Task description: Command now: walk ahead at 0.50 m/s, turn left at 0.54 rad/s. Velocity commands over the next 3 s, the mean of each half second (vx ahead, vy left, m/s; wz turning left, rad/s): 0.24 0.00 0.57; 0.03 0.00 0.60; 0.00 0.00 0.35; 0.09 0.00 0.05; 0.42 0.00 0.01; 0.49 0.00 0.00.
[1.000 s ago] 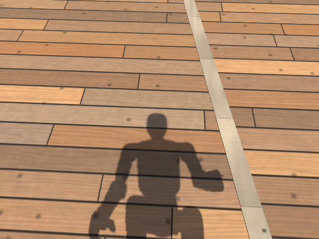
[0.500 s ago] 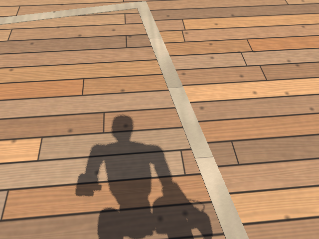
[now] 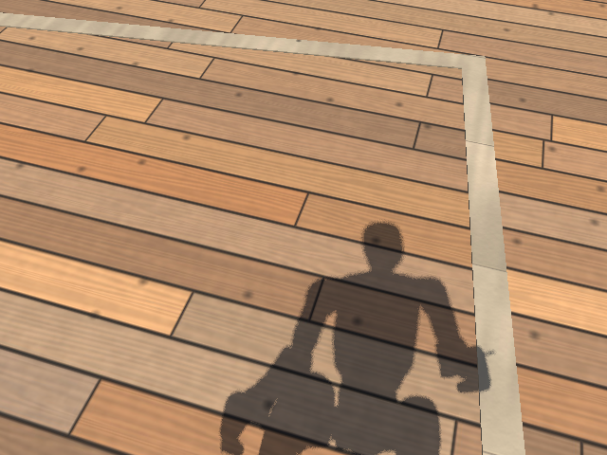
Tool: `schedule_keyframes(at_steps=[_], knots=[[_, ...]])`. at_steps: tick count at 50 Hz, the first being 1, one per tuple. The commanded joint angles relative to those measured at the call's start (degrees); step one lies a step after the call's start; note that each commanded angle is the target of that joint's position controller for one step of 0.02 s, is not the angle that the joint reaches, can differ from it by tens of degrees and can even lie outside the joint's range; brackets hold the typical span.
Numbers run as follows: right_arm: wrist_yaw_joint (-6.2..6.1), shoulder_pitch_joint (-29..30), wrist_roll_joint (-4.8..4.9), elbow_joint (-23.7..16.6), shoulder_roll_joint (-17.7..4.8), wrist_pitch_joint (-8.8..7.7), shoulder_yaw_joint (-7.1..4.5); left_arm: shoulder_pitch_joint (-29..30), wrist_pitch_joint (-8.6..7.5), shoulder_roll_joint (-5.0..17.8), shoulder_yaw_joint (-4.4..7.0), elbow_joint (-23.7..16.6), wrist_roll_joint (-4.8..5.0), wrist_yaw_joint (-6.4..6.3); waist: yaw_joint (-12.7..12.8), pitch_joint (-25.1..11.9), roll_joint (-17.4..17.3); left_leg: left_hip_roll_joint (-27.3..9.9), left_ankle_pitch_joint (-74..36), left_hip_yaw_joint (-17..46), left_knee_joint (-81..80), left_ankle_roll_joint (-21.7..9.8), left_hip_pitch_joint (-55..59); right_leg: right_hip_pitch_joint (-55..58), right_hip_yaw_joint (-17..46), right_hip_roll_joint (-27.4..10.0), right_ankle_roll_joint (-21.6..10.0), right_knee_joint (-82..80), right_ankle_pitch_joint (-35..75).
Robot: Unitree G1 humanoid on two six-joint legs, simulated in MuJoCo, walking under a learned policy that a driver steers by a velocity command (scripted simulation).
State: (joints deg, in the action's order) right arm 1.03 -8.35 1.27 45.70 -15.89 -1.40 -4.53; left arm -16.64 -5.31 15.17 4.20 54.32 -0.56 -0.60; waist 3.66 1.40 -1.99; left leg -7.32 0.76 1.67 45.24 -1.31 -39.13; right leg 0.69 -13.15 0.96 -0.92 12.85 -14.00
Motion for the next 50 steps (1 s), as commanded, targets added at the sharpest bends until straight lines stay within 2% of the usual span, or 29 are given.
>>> schedule_keyframes(at_steps=[1,3,5,6,7,8,9,10,11,12,13,14,16,19,22,24,27,30,32,33,34,35,36,37,39,40,43,47,50], knots=[[1.24,6.1,-0.08,-5.6,-1.3,-0.57,0.37,1.6,0.06,10.1,2.22,-3.2,0.77,-0.52,0.3,4.1,3.6,0.2,-1.5,-2.4,-5.4,-0.9,-0.2,-0.8,3.5,-17.2,-7.9,-5.2,18.4],[1.87,7.5,-0.2,-7.3,-2.0,-0.46,0.15,1.5,1.09,11.0,2.55,-2.9,1.32,-0.58,-0.3,4.8,4.1,1.6,2.1,-4.1,-7.9,-2.1,0.1,2.7,1.9,-18.0,-6.8,-1.4,27.2],[2.2,3.9,-0.73,-7.6,-4.2,-0.33,-1.0,3.2,2.24,12.7,3.04,-3.7,1.98,-1.1,-3.2,1.2,6.5,5.9,7.3,-7.9,-8.5,-3.8,7.3,4.3,0.3,-17.6,-5.2,8.1,49.8],[2.23,-2.1,-0.55,-6.5,-6.1,-0.38,-2.08,4.1,2.81,13.1,3.17,-4.2,2.32,-1.3,-6.5,-2.2,6.9,8.5,7.4,-9.0,-10.1,-5.1,14.4,3.7,-0.1,-16.6,-4.1,16.6,55.8],[1.6,-10.6,-0.52,-4.3,-9.2,-0.43,-3.84,5.0,2.95,12.4,2.84,-4.6,2.62,-1.31,-11.0,-6.8,5.4,10.8,0.3,-8.5,-15.2,-7.0,27.0,-0.9,-1.0,-14.0,-1.6,28.6,51.4],[0.05,-14.8,-0.58,-3.5,-14.4,0.1,-5.35,2.8,2.4,9.0,1.69,-5.7,0.57,-1.0,-11.2,-11.4,-3.7,2.8,-18.3,3.4,-15.5,-10.2,42.6,-15.2,-1.1,-10.0,2.3,46.3,22.4],[-0.18,-10.4,-1.94,-6.0,-19.8,-0.11,-5.38,-3.7,1.1,2.8,-0.39,-7.9,-1.35,-0.15,-3.5,-19.8,-14.6,-12.9,-32.0,32.9,-16.3,-23.2,58.5,-35.8,6.6,1.6,5.9,66.6,-26.5],[0.54,-12.1,-1.75,-7.7,-15.7,-0.38,-4.39,0.5,0.03,8.3,0.53,-7.3,0.6,0.39,-8.8,-27.2,-3.8,-13.8,-28.8,35.3,-20.2,-23.7,58.5,-37.2,17.9,0.0,4.8,70.5,-26.2],[0.82,-9.0,-1.38,-7.9,-13.1,-0.89,-3.58,5.5,-0.22,8.9,0.83,-9.2,2.36,0.33,-8.3,-19.7,-1.8,-11.4,-26.6,27.3,-21.3,-21.1,52.6,-40.4,17.7,-2.1,3.5,68.5,-20.8],[0.7,-5.7,-0.29,-7.8,-10.8,-1.11,-3.09,6.7,-0.08,8.3,0.75,-8.9,1.7,-0.39,-6.3,-12.6,1.9,-7.9,-22.9,21.4,-22.5,-17.9,44.1,-40.8,17.1,-4.4,3.3,63.7,-15.8],[0.31,-2.9,-0.14,-8.3,-9.2,-0.95,-2.65,6.8,0.52,8.8,1.1,-8.6,0.56,-1.12,-4.6,-9.2,1.7,-6.0,-20.9,18.4,-23.8,-16.2,36.7,-38.6,17.2,-5.9,3.4,60.0,-12.4],[-0.03,-1.2,-0.94,-9.1,-8.5,-0.71,-2.29,5.9,1.47,9.6,1.49,-8.6,0.39,-1.34,-2.7,-8.2,0.4,-4.6,-21.0,16.6,-25.4,-15.5,30.9,-34.5,17.6,-6.5,3.3,58.2,-10.6],[-0.38,-0.7,-1.83,-9.7,-9.4,-0.69,-2.53,4.4,2.76,8.3,1.47,-8.8,0.07,-1.55,-1.4,-8.7,-0.8,-3.4,-24.5,14.8,-26.2,-15.6,26.0,-31.3,17.1,-5.4,4.0,55.0,-8.4],[-1.47,-1.9,-1.19,-9.7,-10.6,-0.28,-2.87,6.1,3.5,7.2,1.11,-9.9,-0.4,-2.03,-1.7,-9.9,-1.5,-2.1,-24.4,14.0,-25.5,-14.9,26.1,-32.7,17.5,-3.9,5.5,48.4,-4.6],[-2.62,-2.2,-0.57,-10.1,-10.6,1.06,-2.77,9.8,4.05,7.0,0.92,-11.2,-0.1,-2.01,-2.9,-9.8,-2.8,-0.8,-12.0,16.0,-25.3,-12.8,26.9,-34.1,18.7,-3.1,6.5,41.2,-0.2],[-3.09,-2.1,-0.68,-10.4,-10.7,1.78,-2.71,12.3,4.18,7.1,0.86,-12.1,0.2,-1.83,-3.8,-8.5,-4.0,-0.1,-3.3,18.1,-25.5,-11.6,26.6,-33.8,19.4,-2.3,6.6,36.4,1.4],[-3.31,-2.4,-0.98,-10.6,-10.7,2.43,-2.7,14.4,3.68,7.3,0.83,-13.1,0.38,-1.48,-4.7,-7.0,-5.7,0.2,0.6,21.4,-24.4,-11.4,27.0,-32.3,20.2,-0.9,6.5,30.7,0.6],[-3.17,-2.3,-0.87,-11.2,-10.4,2.97,-2.57,14.2,2.7,7.8,0.93,-13.5,0.53,-0.87,-4.8,-7.4,-6.7,0.0,-6.8,24.9,-20.8,-11.3,29.2,-29.0,20.3,0.5,5.7,25.7,-2.7],[-3.2,-0.8,-0.3,-12.0,-10.1,3.31,-2.34,11.8,2.06,8.1,1.21,-13.2,0.73,-0.33,-3.2,-7.8,-7.1,1.1,-10.4,26.8,-18.1,-10.0,30.2,-24.1,19.7,0.8,4.4,17.6,-0.5],[-3.32,0.3,0.1,-12.5,-9.7,3.55,-2.13,9.6,1.75,8.4,1.45,-12.6,0.72,-0.08,-1.6,-7.6,-6.8,2.9,-8.2,26.3,-16.3,-8.1,28.7,-18.8,18.9,0.0,3.4,9.8,6.7],[-3.39,-1.1,-0.23,-13.0,-7.8,3.62,-1.57,8.0,1.74,10.9,2.14,-12.5,0.08,-0.17,-2.1,-9.0,-3.0,5.7,1.9,23.8,-11.5,-5.4,24.3,-11.0,23.2,-6.8,0.9,7.5,14.4],[-3.26,-6.1,-0.66,-13.3,-5.1,3.43,-0.96,10.6,2.47,15.6,2.93,-13.5,-0.9,-0.68,-6.9,-8.9,12.6,14.5,26.5,13.3,-0.5,-1.6,14.1,-4.3,35.1,-18.7,-6.2,8.3,33.1],[-3.11,-5.3,-0.85,-13.9,-9.4,2.9,-2.03,7.2,2.89,13.7,2.76,-12.9,-1.9,-0.55,-4.5,-8.9,18.8,16.2,39.8,8.4,12.1,1.5,5.6,-3.0,44.6,-25.7,-14.9,7.5,40.5],[-2.87,-6.6,-0.99,-12.9,-12.9,2.79,-3.19,7.9,2.96,11.2,2.08,-13.8,-1.09,-0.59,-4.5,-8.8,13.3,12.9,36.8,8.6,20.6,3.3,4.0,-3.0,40.6,-25.2,-15.5,8.7,39.9],[-3.07,-6.1,-0.21,-11.1,-11.8,4.06,-3.48,10.7,3.56,8.2,1.38,-14.7,-0.09,-0.91,-4.8,-6.7,8.6,11.0,30.1,7.0,25.0,5.5,2.8,-4.1,29.7,-18.0,-10.6,10.1,33.2],[-2.97,-5.4,-0.08,-11.4,-10.5,4.62,-3.13,11.4,3.9,8.2,1.24,-14.8,0.28,-1.12,-4.6,-5.8,8.9,10.3,27.7,6.1,25.6,6.2,2.6,-5.2,27.3,-17.0,-10.2,9.6,31.9],[-2.46,-1.9,0.55,-13.6,-7.0,4.91,-1.96,10.3,5.04,9.5,1.64,-14.6,-0.3,-1.7,-3.0,-5.0,12.1,9.0,23.9,1.2,18.3,7.1,4.0,-5.4,21.3,-14.8,-10.7,7.1,29.0],[-1.69,0.4,-0.07,-15.5,-6.2,4.81,-1.34,10.4,5.68,11.9,2.62,-14.9,-0.02,-1.64,-1.7,-6.9,13.3,6.1,22.2,-1.2,6.4,6.4,10.9,-5.4,18.2,-17.3,-11.4,6.5,27.0],[-0.88,-0.2,-0.08,-15.8,-7.2,5.13,-1.73,10.6,5.66,12.9,3.02,-14.8,0.75,-0.97,-1.7,-6.6,13.9,6.1,20.7,-3.4,-1.1,4.8,16.1,-6.9,16.6,-18.5,-10.8,6.8,23.2]])
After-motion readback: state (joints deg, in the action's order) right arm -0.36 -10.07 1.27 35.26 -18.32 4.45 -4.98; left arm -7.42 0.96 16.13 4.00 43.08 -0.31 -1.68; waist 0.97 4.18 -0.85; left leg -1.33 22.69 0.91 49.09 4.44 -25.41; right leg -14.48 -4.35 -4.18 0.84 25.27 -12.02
